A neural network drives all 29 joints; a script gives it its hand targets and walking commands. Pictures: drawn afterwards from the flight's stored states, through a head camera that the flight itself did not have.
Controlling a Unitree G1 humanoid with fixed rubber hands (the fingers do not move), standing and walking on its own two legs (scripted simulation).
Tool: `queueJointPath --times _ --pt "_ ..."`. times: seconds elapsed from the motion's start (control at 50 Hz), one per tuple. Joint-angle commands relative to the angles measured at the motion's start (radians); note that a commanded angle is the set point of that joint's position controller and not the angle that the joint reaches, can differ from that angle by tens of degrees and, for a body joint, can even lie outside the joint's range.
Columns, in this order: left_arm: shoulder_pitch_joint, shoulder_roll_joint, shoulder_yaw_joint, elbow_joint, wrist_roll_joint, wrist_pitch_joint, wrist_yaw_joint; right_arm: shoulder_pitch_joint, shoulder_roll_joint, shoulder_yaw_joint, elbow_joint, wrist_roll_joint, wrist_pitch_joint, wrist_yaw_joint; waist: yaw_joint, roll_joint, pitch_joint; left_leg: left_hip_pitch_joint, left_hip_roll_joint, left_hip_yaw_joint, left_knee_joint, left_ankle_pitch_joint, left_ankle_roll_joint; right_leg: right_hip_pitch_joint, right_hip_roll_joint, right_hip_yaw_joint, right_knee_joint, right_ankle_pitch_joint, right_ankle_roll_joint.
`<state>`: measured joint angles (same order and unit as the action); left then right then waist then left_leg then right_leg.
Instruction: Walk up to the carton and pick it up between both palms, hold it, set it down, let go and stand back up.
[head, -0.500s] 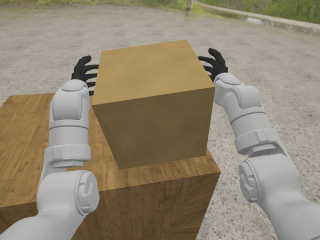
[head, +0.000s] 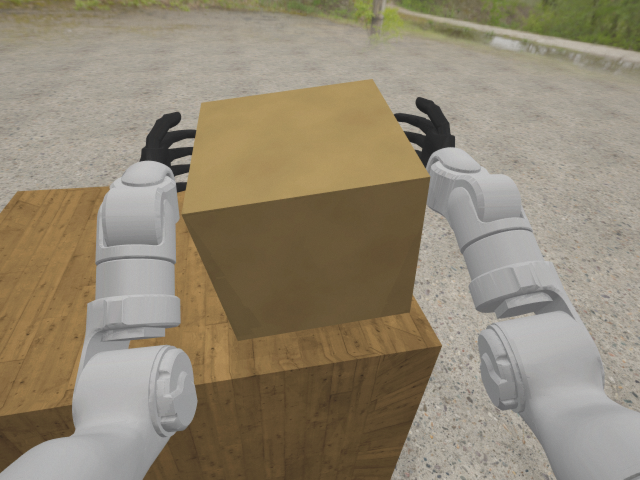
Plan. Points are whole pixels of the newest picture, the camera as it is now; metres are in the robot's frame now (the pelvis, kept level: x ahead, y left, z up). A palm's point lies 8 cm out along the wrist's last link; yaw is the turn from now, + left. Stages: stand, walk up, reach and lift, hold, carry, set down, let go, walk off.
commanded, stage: hold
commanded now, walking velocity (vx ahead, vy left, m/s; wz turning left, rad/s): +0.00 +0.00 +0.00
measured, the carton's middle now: (306, 208) +0.39 -0.01 +0.21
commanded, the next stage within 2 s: none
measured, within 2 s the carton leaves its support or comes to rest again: neither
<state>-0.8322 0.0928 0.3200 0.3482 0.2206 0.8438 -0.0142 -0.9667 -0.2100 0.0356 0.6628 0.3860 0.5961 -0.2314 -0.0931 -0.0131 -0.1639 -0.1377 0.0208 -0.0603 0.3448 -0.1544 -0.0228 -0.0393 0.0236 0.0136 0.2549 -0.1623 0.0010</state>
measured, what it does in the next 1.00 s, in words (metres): stands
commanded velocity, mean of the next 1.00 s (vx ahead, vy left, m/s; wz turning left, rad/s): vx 0.00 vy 0.00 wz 0.00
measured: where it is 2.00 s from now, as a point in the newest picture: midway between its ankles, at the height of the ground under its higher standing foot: outside the picture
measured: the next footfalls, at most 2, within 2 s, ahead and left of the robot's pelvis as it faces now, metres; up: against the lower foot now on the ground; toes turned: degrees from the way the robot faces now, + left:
none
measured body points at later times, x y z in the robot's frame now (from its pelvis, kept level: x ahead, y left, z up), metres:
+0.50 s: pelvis +0.00 +0.00 +0.00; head -0.09 +0.02 +0.44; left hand +0.38 +0.16 +0.26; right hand +0.38 -0.17 +0.29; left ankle +0.02 +0.13 -0.75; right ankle -0.01 -0.12 -0.75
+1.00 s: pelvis +0.00 +0.00 +0.00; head -0.08 +0.02 +0.44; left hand +0.39 +0.16 +0.26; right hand +0.38 -0.16 +0.29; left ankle +0.02 +0.13 -0.75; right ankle -0.01 -0.12 -0.75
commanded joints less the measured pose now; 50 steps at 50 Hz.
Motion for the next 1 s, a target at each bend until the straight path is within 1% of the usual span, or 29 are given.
queueJointPath --times 0.0,0.08,0.14,0.18,0.2,0.22,0.24,0.26,0.3,0.36,0.38,0.42,0.52,0.54,0.58,0.6,0.62,0.64,0.68,0.76,0.78,0.82,0.84,0.86,0.88,0.9,0.94,0.96,0.98 --pt "-0.744 -0.556 -0.377 -0.164 -0.195 -0.098 -0.163 -0.721 0.648 0.217 -0.271 0.151 -0.02 0.132 -0.005 0.041 -0.286 0.128 -0.049 0.032 -0.018 0.192 -0.016 0.042 0.04 -0.004 -0.012 0.182 0.021" --pt "-0.757 -0.552 -0.367 -0.152 -0.186 -0.097 -0.163 -0.71 0.643 0.201 -0.23 0.144 -0.017 0.136 0.0 0.058 -0.281 0.118 -0.047 0.037 -0.026 0.178 -0.015 0.039 0.037 -0.003 -0.01 0.176 0.02" --pt "-0.773 -0.564 -0.354 -0.134 -0.183 -0.101 -0.16 -0.73 0.649 0.198 -0.222 0.135 -0.018 0.14 0.007 0.046 -0.276 0.116 -0.048 0.034 -0.03 0.156 -0.013 0.028 0.041 -0.006 -0.011 0.145 0.021" --pt "-0.765 -0.56 -0.358 -0.139 -0.186 -0.103 -0.16 -0.723 0.646 0.189 -0.213 0.137 -0.02 0.141 0.001 0.053 -0.285 0.118 -0.049 0.034 -0.028 0.164 -0.016 0.026 0.042 -0.006 -0.011 0.154 0.02" --pt "-0.755 -0.557 -0.361 -0.146 -0.19 -0.103 -0.159 -0.713 0.654 0.199 -0.233 0.144 -0.021 0.141 0.007 0.045 -0.311 0.124 -0.051 0.037 -0.023 0.186 -0.015 0.043 0.043 -0.006 -0.005 0.18 0.024" --pt "-0.754 -0.554 -0.358 -0.154 -0.192 -0.106 -0.159 -0.71 0.655 0.207 -0.24 0.147 -0.022 0.14 0.002 0.038 -0.323 0.131 -0.051 0.035 -0.013 0.211 -0.017 0.05 0.043 -0.003 -0.002 0.21 0.027" --pt "-0.758 -0.553 -0.365 -0.156 -0.193 -0.108 -0.16 -0.715 0.655 0.206 -0.25 0.148 -0.021 0.137 0.001 0.033 -0.326 0.13 -0.055 0.037 -0.011 0.216 -0.019 0.055 0.045 -0.007 -0.002 0.216 0.031" --pt "-0.754 -0.559 -0.364 -0.149 -0.194 -0.107 -0.159 -0.72 0.655 0.212 -0.255 0.146 -0.023 0.135 0.007 0.028 -0.332 0.134 -0.054 0.033 -0.013 0.213 -0.016 0.055 0.044 -0.006 -0.006 0.216 0.028" --pt "-0.76 -0.567 -0.38 -0.168 -0.204 -0.109 -0.159 -0.719 0.655 0.218 -0.273 0.15 -0.026 0.131 0.001 0.039 -0.333 0.137 -0.053 0.032 -0.01 0.231 -0.018 0.053 0.042 -0.004 -0.001 0.228 0.026" --pt "-0.76 -0.565 -0.37 -0.147 -0.19 -0.105 -0.162 -0.717 0.646 0.2 -0.255 0.145 -0.022 0.131 -0.008 0.048 -0.282 0.127 -0.048 0.029 -0.02 0.189 -0.019 0.032 0.043 -0.006 -0.013 0.18 0.024" --pt "-0.759 -0.575 -0.38 -0.161 -0.195 -0.104 -0.164 -0.72 0.653 0.207 -0.266 0.143 -0.023 0.13 -0.005 0.053 -0.295 0.124 -0.049 0.036 -0.021 0.19 -0.018 0.045 0.041 -0.007 -0.01 0.187 0.025" --pt "-0.758 -0.562 -0.378 -0.161 -0.193 -0.101 -0.163 -0.712 0.646 0.211 -0.259 0.151 -0.021 0.131 -0.011 0.056 -0.296 0.125 -0.052 0.032 -0.016 0.196 -0.018 0.048 0.041 -0.003 -0.007 0.193 0.024" --pt "-0.753 -0.551 -0.352 -0.135 -0.18 -0.105 -0.166 -0.717 0.665 0.207 -0.245 0.14 -0.019 0.131 -0.001 0.039 -0.274 0.113 -0.055 0.035 -0.021 0.168 -0.011 0.043 0.034 -0.001 -0.01 0.176 0.024" --pt "-0.756 -0.553 -0.35 -0.13 -0.18 -0.105 -0.166 -0.719 0.661 0.212 -0.244 0.141 -0.019 0.132 0.007 0.039 -0.278 0.114 -0.056 0.039 -0.023 0.167 -0.009 0.044 0.035 0.002 -0.012 0.178 0.027" --pt "-0.765 -0.557 -0.365 -0.145 -0.195 -0.11 -0.166 -0.728 0.669 0.212 -0.256 0.145 -0.023 0.131 0.005 0.043 -0.313 0.118 -0.056 0.036 -0.021 0.171 -0.01 0.044 0.037 0.002 -0.004 0.187 0.027" --pt "-0.775 -0.555 -0.358 -0.135 -0.193 -0.11 -0.164 -0.734 0.671 0.209 -0.256 0.142 -0.02 0.13 0.004 0.03 -0.306 0.113 -0.056 0.036 -0.021 0.165 -0.008 0.039 0.036 -0.003 -0.006 0.175 0.03" --pt "-0.767 -0.552 -0.353 -0.127 -0.19 -0.111 -0.162 -0.729 0.671 0.215 -0.242 0.138 -0.02 0.13 0.011 0.028 -0.297 0.105 -0.054 0.038 -0.023 0.161 -0.006 0.045 0.034 0.0 -0.008 0.175 0.028" --pt "-0.774 -0.546 -0.343 -0.121 -0.187 -0.109 -0.162 -0.728 0.665 0.208 -0.224 0.135 -0.018 0.131 0.004 0.028 -0.276 0.107 -0.053 0.038 -0.025 0.157 -0.006 0.038 0.032 0.001 -0.013 0.161 0.026" --pt "-0.771 -0.554 -0.342 -0.097 -0.185 -0.112 -0.165 -0.736 0.669 0.2 -0.224 0.13 -0.019 0.134 0.007 0.025 -0.271 0.104 -0.052 0.035 -0.031 0.136 -0.003 0.017 0.038 0.0 -0.014 0.139 0.028" --pt "-0.763 -0.548 -0.35 -0.112 -0.186 -0.107 -0.162 -0.737 0.655 0.208 -0.235 0.146 -0.021 0.128 0.001 0.043 -0.299 0.118 -0.056 0.035 -0.014 0.185 -0.012 0.05 0.034 0.002 -0.008 0.197 0.026" --pt "-0.762 -0.55 -0.347 -0.117 -0.188 -0.107 -0.163 -0.736 0.658 0.208 -0.241 0.148 -0.02 0.127 0.005 0.026 -0.301 0.121 -0.054 0.033 -0.016 0.193 -0.012 0.046 0.037 0.0 -0.01 0.198 0.029" --pt "-0.773 -0.559 -0.351 -0.128 -0.188 -0.107 -0.163 -0.733 0.659 0.207 -0.236 0.146 -0.02 0.127 0.003 0.036 -0.289 0.129 -0.053 0.032 -0.018 0.192 -0.013 0.038 0.04 -0.003 -0.013 0.192 0.027" --pt "-0.757 -0.561 -0.352 -0.122 -0.188 -0.105 -0.164 -0.717 0.653 0.201 -0.238 0.15 -0.019 0.128 -0.006 0.038 -0.282 0.137 -0.051 0.032 -0.018 0.205 -0.018 0.036 0.04 -0.007 -0.015 0.193 0.026" --pt "-0.755 -0.56 -0.357 -0.143 -0.193 -0.104 -0.163 -0.721 0.66 0.216 -0.26 0.151 -0.02 0.128 -0.002 0.026 -0.307 0.147 -0.053 0.03 -0.011 0.227 -0.015 0.048 0.044 -0.003 -0.01 0.22 0.022" --pt "-0.75 -0.563 -0.359 -0.13 -0.195 -0.102 -0.164 -0.721 0.648 0.208 -0.251 0.148 -0.019 0.127 -0.003 0.025 -0.299 0.146 -0.053 0.026 -0.013 0.225 -0.017 0.041 0.044 -0.004 -0.012 0.215 0.026" --pt "-0.749 -0.562 -0.358 -0.127 -0.187 -0.101 -0.166 -0.716 0.647 0.208 -0.25 0.148 -0.019 0.126 -0.008 0.047 -0.285 0.135 -0.054 0.031 -0.011 0.216 -0.019 0.038 0.043 -0.003 -0.013 0.21 0.025" --pt "-0.75 -0.566 -0.366 -0.149 -0.194 -0.102 -0.167 -0.711 0.646 0.21 -0.26 0.15 -0.019 0.129 -0.005 0.044 -0.296 0.136 -0.052 0.03 -0.009 0.221 -0.021 0.041 0.044 -0.004 -0.009 0.213 0.023" --pt "-0.755 -0.569 -0.38 -0.172 -0.191 -0.103 -0.166 -0.713 0.648 0.206 -0.266 0.155 -0.02 0.129 -0.008 0.063 -0.311 0.138 -0.053 0.033 -0.008 0.223 -0.027 0.053 0.042 -0.007 -0.005 0.22 0.023" --pt "-0.75 -0.571 -0.379 -0.163 -0.194 -0.101 -0.165 -0.718 0.642 0.211 -0.278 0.156 -0.021 0.128 -0.006 0.053 -0.306 0.133 -0.052 0.03 -0.012 0.223 -0.022 0.053 0.045 -0.005 -0.007 0.219 0.028"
